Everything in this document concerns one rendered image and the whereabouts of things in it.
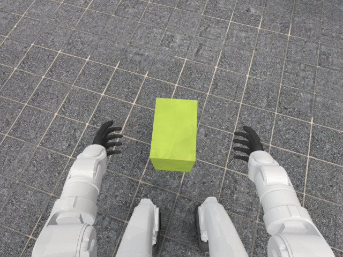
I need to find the robot left upper arm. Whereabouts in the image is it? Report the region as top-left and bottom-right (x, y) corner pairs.
(34, 223), (97, 257)

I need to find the robot right forearm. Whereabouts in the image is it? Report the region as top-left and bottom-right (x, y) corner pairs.
(248, 150), (335, 257)

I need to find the robot left forearm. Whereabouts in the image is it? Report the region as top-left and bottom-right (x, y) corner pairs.
(31, 145), (107, 257)

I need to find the robot left hand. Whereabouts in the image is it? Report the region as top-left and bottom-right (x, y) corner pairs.
(92, 120), (123, 156)

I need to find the carton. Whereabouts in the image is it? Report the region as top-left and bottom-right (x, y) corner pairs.
(150, 98), (198, 172)

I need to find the robot right upper arm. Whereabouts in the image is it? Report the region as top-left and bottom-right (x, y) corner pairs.
(267, 233), (334, 257)

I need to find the robot right hand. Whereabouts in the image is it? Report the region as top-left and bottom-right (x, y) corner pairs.
(233, 126), (264, 162)

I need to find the robot right foot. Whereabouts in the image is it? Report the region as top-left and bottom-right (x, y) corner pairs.
(195, 203), (209, 252)

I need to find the left robot thigh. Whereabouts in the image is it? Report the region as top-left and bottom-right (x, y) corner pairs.
(115, 204), (159, 257)

